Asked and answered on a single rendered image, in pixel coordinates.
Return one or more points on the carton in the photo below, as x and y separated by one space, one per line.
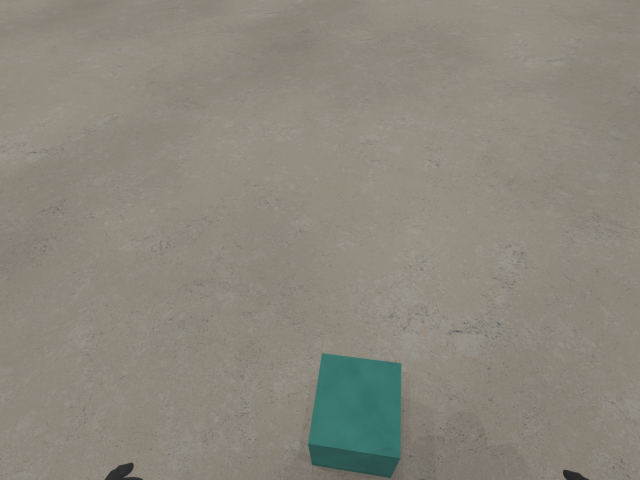
356 421

